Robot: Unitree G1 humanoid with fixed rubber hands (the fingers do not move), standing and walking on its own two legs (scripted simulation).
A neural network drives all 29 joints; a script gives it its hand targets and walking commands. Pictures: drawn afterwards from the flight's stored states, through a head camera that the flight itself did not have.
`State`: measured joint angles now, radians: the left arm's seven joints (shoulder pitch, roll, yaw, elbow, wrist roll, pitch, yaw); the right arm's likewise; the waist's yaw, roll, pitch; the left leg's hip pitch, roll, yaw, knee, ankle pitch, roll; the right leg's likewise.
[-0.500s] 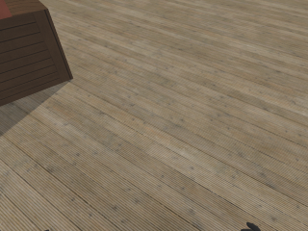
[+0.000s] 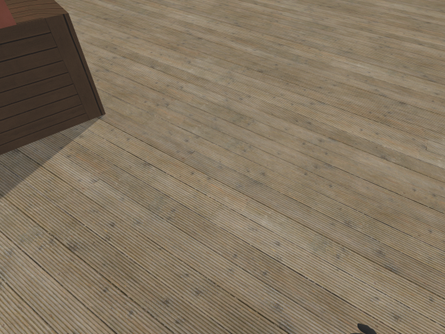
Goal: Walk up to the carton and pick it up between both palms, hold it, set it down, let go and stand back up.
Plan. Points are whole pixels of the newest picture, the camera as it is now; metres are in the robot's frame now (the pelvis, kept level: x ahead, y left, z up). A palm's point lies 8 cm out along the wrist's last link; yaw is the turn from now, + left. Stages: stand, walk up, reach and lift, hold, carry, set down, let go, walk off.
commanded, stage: walk up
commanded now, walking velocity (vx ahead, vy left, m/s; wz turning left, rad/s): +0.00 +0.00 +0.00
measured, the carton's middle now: out of the picture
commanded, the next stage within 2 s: none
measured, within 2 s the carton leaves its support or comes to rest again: neither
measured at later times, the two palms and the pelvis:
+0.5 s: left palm out of the picture +0.07 +0.45 -0.11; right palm (317, 255) +0.28 -0.21 -0.08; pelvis +0.07 +0.08 -0.04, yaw +16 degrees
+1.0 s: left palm out of the picture +0.13 +0.48 -0.07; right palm (228, 160) +0.55 -0.04 -0.08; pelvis +0.26 +0.15 -0.03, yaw +32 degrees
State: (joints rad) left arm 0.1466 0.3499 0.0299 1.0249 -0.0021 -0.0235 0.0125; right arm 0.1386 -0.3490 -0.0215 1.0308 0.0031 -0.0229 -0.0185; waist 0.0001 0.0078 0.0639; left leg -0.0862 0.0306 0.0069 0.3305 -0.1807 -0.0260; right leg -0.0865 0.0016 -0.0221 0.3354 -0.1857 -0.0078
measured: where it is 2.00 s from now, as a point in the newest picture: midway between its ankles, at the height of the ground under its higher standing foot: (124, 243)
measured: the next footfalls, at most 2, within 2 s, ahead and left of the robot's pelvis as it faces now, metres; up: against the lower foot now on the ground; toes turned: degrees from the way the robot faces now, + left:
left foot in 0.46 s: +0.15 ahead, +0.25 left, +0.00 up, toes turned +22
right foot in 0.80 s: +0.37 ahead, +0.06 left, +0.00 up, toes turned +17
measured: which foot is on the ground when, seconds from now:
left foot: down 0.00-0.16, up 0.18-0.44, down 0.46-0.80, up 0.82-1.00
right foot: down 0.00-0.48, up 0.50-0.78, down 0.80-1.00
